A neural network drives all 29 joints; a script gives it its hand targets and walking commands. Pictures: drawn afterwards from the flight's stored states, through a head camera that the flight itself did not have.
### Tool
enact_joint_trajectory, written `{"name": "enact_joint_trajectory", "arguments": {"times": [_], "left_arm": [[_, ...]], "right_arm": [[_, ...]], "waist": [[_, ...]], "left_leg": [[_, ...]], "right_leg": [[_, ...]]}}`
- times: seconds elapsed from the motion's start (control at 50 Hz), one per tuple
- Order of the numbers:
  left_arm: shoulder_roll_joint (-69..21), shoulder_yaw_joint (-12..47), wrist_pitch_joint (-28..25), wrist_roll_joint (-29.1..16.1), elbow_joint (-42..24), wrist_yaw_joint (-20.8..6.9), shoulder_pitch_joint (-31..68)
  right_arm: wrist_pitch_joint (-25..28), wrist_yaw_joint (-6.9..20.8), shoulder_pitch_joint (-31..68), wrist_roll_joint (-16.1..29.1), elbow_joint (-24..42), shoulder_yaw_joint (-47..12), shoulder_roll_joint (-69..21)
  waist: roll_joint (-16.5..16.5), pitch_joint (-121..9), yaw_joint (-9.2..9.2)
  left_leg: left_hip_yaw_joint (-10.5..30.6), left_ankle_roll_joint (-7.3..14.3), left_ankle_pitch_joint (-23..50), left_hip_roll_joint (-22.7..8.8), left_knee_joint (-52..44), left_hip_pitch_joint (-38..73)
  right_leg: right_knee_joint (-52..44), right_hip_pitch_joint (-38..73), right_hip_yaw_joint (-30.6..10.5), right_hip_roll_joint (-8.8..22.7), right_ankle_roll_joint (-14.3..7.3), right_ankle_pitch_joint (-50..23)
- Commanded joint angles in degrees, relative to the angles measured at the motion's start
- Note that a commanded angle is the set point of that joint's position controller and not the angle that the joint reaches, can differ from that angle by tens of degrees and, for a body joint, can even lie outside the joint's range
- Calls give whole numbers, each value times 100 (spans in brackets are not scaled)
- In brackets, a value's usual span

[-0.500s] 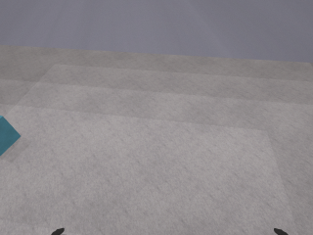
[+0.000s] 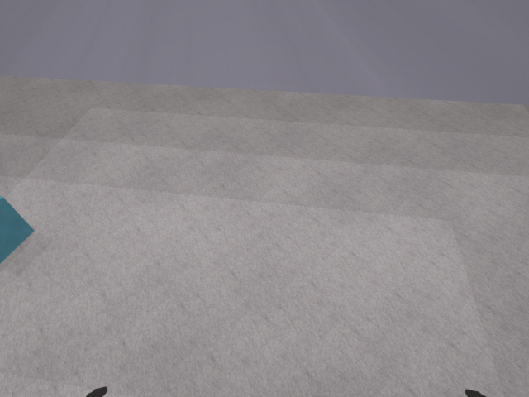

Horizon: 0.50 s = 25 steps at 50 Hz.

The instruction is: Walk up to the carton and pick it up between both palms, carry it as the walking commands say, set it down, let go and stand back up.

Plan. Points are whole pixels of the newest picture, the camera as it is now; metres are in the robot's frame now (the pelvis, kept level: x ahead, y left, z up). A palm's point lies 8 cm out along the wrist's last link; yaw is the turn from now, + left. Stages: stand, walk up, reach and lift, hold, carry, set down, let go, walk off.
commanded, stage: walk up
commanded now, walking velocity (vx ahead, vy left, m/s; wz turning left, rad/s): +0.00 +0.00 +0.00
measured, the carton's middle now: out of the picture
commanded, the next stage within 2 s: none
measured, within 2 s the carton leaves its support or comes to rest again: neither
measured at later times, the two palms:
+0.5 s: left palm out of the picture +0.04 +0.48 -0.09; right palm (387, 297) +0.31 -0.19 -0.07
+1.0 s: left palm out of the picture -0.02 +0.49 -0.05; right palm (229, 198) +0.56 +0.12 -0.08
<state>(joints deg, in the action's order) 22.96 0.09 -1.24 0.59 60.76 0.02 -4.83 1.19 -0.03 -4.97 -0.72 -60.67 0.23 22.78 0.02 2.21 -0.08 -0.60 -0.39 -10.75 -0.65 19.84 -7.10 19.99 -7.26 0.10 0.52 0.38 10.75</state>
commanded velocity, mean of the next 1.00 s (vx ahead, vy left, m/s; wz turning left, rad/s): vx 0.00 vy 0.00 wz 0.00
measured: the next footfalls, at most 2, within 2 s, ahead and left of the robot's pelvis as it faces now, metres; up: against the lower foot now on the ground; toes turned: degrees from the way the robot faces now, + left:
left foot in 0.40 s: +0.11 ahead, +0.25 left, +0.00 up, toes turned +22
right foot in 0.68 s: +0.28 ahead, +0.09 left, +0.00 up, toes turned +24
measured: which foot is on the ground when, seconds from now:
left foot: down 0.00-0.10, up 0.12-0.38, down 0.40-0.68, up 0.70-1.00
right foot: down 0.00-0.40, up 0.42-0.66, down 0.68-1.00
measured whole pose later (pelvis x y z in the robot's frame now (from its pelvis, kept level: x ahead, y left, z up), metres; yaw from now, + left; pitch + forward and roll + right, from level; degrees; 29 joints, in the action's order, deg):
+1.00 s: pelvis +0.22 +0.22 -0.01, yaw +42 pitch -1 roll -2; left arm 29.9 -5.7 -7.2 1.4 44.0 -0.5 -24.0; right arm 0.2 8.9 -6.0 -0.8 -41.2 4.5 28.1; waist 5.3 3.4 -4.9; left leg 1.1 1.0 -8.4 -5.2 39.4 -31.2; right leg 22.1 -2.0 17.0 5.7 2.3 18.0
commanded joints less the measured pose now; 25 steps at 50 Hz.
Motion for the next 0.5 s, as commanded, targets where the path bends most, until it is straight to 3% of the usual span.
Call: {"name": "enact_joint_trajectory", "arguments": {"times": [0.0, 0.06, 0.08, 0.1, 0.12, 0.14, 0.16, 0.18, 0.2, 0.22, 0.24, 0.28, 0.32, 0.34, 0.36, 0.38, 0.4, 0.42, 0.44, 0.46, 0.48], "left_arm": [[1003, -176, -50, -2, -237, 26, 208], [1004, -178, -48, -2, -237, 27, 207], [1811, -727, -169, 47, -650, 35, -417], [2060, -838, -250, 75, -604, 82, -1138], [2251, -942, -340, 160, -776, 147, -1065], [2150, -963, -397, 145, -985, 163, -705], [2035, -945, -431, 107, -1165, 159, -432], [1999, -933, -470, 126, -1237, 160, -251], [2009, -920, -503, 144, -1309, 145, -199], [1991, -968, -516, 260, -1269, 128, -207], [2014, -972, -515, 267, -1338, 104, -160], [2036, -981, -484, 282, -1375, 50, -149], [2108, -982, -428, 275, -1426, 9, -81], [2150, -992, -416, 285, -1499, -1, 1], [2046, -932, -389, 278, -1515, -16, -83], [1748, -803, -360, 255, -1587, -52, -201], [1259, -661, -363, 110, -1939, -106, -75], [1622, -778, -380, 106, -2119, -75, 42], [1740, -816, -397, 103, -2000, -75, -73], [1723, -759, -406, 93, -1825, -95, -459], [1749, -736, -426, 82, -1692, -95, -687]], "right_arm": [[50, -25, 205, 2, 235, 175, 994], [48, -26, 205, 2, 231, 177, 996], [-143, 362, 96, -100, 1227, 510, 1409], [-207, 585, 790, -173, 1556, 493, 1259], [-260, 715, 1046, -290, 1911, 485, 1081], [-255, 783, 887, -351, 1918, 552, 1194], [-232, 856, 570, -307, 1879, 630, 1298], [-230, 930, 335, -279, 1883, 666, 1319], [-245, 996, 297, -232, 1905, 680, 1322], [-274, 1075, 296, -171, 1841, 726, 1380], [-285, 1127, 346, -120, 1913, 729, 1345], [-260, 1198, 360, -47, 1966, 720, 1259], [-219, 1179, -45, -24, 1877, 778, 1334], [-202, 1143, -336, 30, 1858, 826, 1337], [-174, 1073, -723, 34, 1782, 899, 1474], [-128, 952, -1493, 38, 1612, 1039, 1804], [-141, 846, -1573, -41, 1742, 1158, 2529], [-136, 783, -1259, 91, 1970, 1212, 2658], [-149, 738, -954, 134, 2033, 1167, 2423], [-162, 703, -560, 106, 2127, 1095, 2222], [-174, 679, -305, 59, 2229, 1027, 2099]], "waist": [[4, -327, 0], [4, -331, 1], [139, -155, -305], [-542, -214, -717], [-956, -103, -690], [-521, -57, -417], [-315, -136, -193], [-309, -109, -49], [-442, -45, -32], [-778, 88, -179], [-799, 146, -166], [-702, 94, -146], [-783, -46, 32], [-616, -145, 236], [-150, -312, 446], [979, -616, 874], [2853, -323, 944], [1614, -806, 778], [917, -651, 603], [923, -373, 302], [1022, -232, 154]], "left_leg": [[533, 199, 656, -669, -314, 51], [530, 197, 683, -672, -318, 64], [1211, 631, -619, -341, 512, -1932], [841, 582, -1638, -187, 1273, -3192], [466, 320, -1403, -393, 2562, -3782], [533, 153, -1117, -802, 3146, -3839], [646, 46, -902, -1022, 3241, -3564], [690, -22, -818, -1138, 3204, -3303], [539, -35, -803, -1105, 3165, -3136], [348, -21, -737, -1010, 3002, -2916], [249, -3, -612, -1039, 2754, -2634], [-220, 52, -456, -861, 2133, -1855], [-760, 57, -414, -462, 1858, -904], [-899, 112, -388, -294, 1853, -559], [-827, 219, -666, -83, 1627, -55], [-403, 529, -1300, 45, 1102, 889], [2941, 1315, -2299, -1307, -380, 1234], [3993, 1778, -2668, -1915, -825, 866], [3485, 1724, -3064, -1811, -768, 408], [2823, 1532, -2963, -1489, -629, -181], [2222, 1344, -2579, -1126, -540, -667]], "right_leg": [[-322, 9, -530, 669, -191, -652], [-327, 21, -529, 671, -190, -678], [308, 1153, -191, 799, -530, 959], [-356, 1726, -1146, 1592, -895, 2051], [-1064, 1593, -1679, 2693, -1238, 2367], [-1128, 1229, -1579, 2997, -1399, 1998], [-1087, 973, -1095, 2808, -1324, 1757], [-994, 668, -640, 2640, -1243, 1563], [-967, 440, -270, 2472, -1241, 1423], [-1104, 240, 15, 2391, -1183, 1297], [-1066, 18, 369, 2254, -1109, 1275], [-835, -330, 881, 1986, -979, 1168], [-252, -797, 1128, 1810, -878, 1174], [132, -941, 1163, 1785, -779, 1187], [1134, -1105, 1358, 1554, -675, 862], [3153, -1656, 1623, 1099, -415, 343], [5000, -3822, 1453, 99, -52, 2648], [5420, -3929, 339, 348, -125, 2348], [5115, -3642, 69, 669, -224, 1778], [4425, -3168, 82, 735, -238, 1601], [3565, -2623, 75, 685, -181, 1752]]}}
